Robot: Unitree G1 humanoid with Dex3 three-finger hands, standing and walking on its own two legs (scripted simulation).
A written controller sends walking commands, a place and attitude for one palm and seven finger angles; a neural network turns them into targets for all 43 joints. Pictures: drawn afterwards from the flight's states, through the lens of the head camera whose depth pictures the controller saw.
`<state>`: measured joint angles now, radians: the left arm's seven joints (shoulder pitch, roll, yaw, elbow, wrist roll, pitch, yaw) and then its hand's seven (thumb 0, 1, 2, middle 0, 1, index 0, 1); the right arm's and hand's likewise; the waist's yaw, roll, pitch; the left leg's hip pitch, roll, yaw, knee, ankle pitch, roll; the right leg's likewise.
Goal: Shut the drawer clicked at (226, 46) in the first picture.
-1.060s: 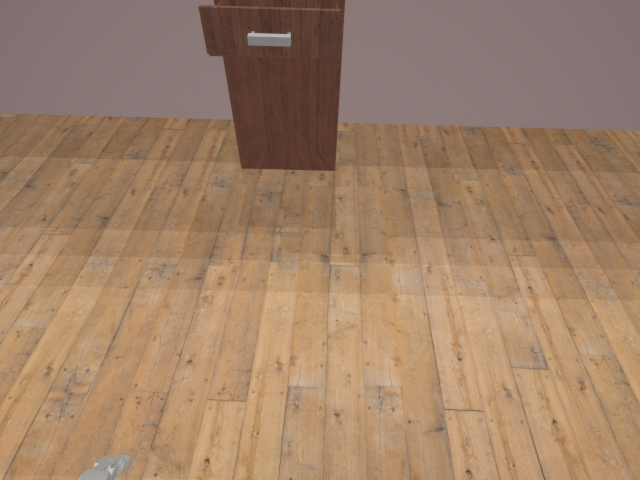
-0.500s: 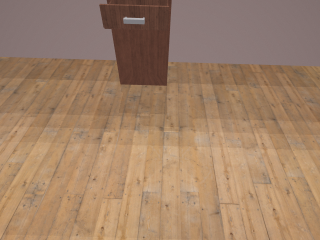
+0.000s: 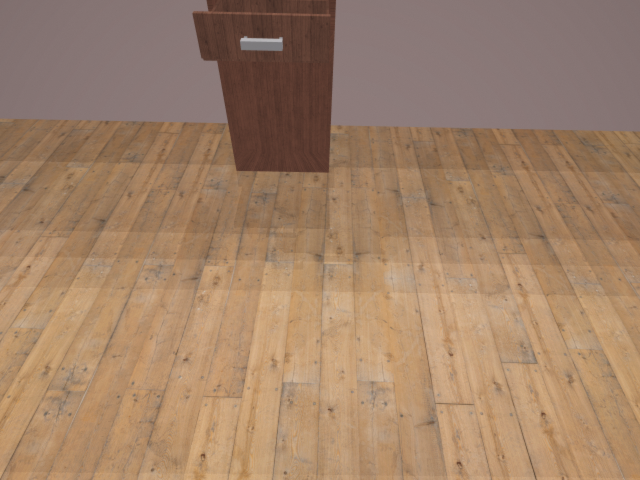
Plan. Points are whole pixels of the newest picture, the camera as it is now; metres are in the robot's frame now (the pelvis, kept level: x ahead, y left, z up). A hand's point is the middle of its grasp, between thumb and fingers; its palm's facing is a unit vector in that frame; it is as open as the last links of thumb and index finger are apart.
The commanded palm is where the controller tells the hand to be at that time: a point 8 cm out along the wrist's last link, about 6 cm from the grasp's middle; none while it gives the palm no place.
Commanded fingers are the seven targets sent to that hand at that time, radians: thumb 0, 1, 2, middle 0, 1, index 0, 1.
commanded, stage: look at it before walking up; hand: left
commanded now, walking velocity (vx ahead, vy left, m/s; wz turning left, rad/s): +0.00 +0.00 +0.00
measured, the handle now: (262, 41) +1.35 +0.25 -0.01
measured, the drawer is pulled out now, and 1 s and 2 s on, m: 0.29 0.29 0.29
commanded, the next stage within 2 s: walk to a spot facing it in 0.38 s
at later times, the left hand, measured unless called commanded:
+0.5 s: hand out of the picture +0.08 +0.25 -0.16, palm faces -0.03 -0.94 -0.34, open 7.4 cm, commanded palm none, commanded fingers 0.00 0.90 0.90 -0.20 -0.30 -0.20 -0.30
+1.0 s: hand out of the picture +0.14 +0.21 -0.19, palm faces -0.01 -0.99 -0.14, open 7.4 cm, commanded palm none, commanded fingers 0.00 0.90 0.90 -0.20 -0.30 -0.20 -0.30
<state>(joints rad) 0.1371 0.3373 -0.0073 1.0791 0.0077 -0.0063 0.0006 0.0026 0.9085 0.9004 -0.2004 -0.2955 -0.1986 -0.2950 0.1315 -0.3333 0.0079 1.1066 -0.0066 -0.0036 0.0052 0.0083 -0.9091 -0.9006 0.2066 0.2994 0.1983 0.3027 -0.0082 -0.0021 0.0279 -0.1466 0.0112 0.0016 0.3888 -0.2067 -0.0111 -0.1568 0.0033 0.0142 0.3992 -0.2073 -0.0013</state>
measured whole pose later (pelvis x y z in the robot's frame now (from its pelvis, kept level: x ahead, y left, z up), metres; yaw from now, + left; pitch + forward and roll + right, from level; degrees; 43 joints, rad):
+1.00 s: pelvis +0.13 +0.03 +0.00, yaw +0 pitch +0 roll -1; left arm 0.27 0.20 0.04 1.08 0.02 0.00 -0.02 0.01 0.91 0.90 -0.20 -0.29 -0.19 -0.29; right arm 0.50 -0.10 0.01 1.17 -0.01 -0.07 -0.02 0.00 -0.91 -0.90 0.20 0.30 0.20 0.30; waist -0.04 -0.03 0.05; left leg 0.03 0.01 0.07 0.33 -0.36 0.03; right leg -0.54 -0.07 -0.07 1.06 -0.31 0.00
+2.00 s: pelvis +0.56 +0.07 +0.00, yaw +2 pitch -3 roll +0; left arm 0.29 0.18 0.08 1.07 0.03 -0.01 -0.01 0.00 0.92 0.90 -0.19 -0.29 -0.19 -0.29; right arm 0.32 -0.15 -0.04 1.08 -0.01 -0.07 -0.02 -0.02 -0.95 -0.90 0.20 0.30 0.20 0.30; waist 0.03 -0.05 0.02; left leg -0.08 0.00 0.22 0.35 -0.23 0.07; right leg -0.61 -0.13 -0.03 1.16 -0.14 0.02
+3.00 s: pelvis +0.88 +0.07 +0.00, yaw -1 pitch -2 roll +0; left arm 0.34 0.18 0.07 1.12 0.03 -0.01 0.00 0.01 0.91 0.90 -0.20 -0.29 -0.19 -0.29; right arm 0.25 -0.15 -0.04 1.03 -0.01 -0.06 -0.02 -0.01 -0.95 -0.90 0.20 0.30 0.20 0.30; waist 0.01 -0.04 0.05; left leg -0.19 0.02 0.17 0.44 -0.23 0.06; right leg -0.45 -0.10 -0.08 1.10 -0.34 0.00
